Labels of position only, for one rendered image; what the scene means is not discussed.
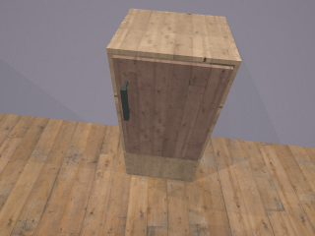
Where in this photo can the handle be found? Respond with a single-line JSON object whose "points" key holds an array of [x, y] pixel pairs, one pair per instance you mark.
{"points": [[124, 101]]}

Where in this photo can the cupboard door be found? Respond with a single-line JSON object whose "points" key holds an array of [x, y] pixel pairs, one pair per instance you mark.
{"points": [[173, 104]]}

